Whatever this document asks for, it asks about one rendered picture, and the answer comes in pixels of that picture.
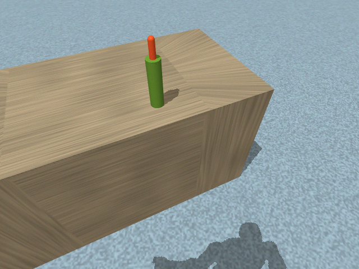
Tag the bottle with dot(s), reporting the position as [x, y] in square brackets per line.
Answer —
[154, 75]

